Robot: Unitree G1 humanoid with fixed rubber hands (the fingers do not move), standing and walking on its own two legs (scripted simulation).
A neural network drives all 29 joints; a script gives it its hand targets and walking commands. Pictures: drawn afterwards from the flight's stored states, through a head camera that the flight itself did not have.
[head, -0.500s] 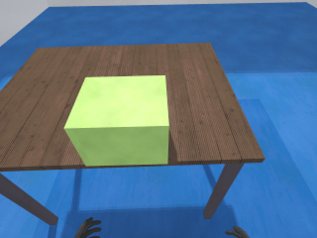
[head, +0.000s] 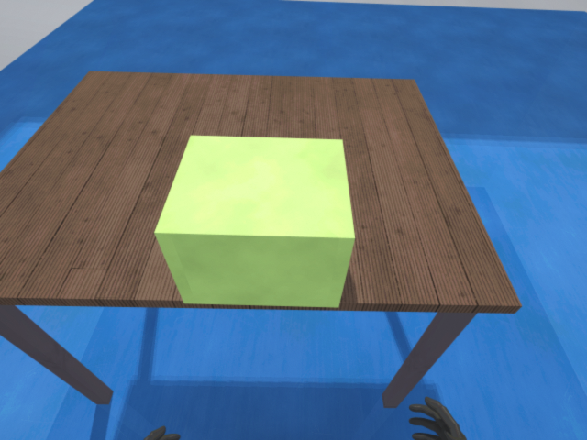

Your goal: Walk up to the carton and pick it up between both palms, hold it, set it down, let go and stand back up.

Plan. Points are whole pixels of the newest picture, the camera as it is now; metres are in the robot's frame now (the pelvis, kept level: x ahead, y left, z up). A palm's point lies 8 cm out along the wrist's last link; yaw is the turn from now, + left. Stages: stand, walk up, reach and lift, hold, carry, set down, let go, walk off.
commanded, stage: walk up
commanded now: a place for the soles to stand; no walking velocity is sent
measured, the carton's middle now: (264, 220) +0.45 +0.06 +0.05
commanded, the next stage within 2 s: none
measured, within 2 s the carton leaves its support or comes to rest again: neither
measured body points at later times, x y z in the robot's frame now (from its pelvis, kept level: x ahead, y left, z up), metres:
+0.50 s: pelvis +0.00 +0.01 +0.00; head +0.01 +0.01 +0.45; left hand +0.10 +0.23 -0.12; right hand +0.14 -0.21 -0.11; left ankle +0.06 +0.08 -0.73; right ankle -0.02 -0.15 -0.73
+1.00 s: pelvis -0.04 +0.12 -0.02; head +0.01 +0.13 +0.43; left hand +0.10 +0.38 -0.13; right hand +0.15 -0.09 -0.10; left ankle +0.02 +0.19 -0.73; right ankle -0.07 -0.03 -0.63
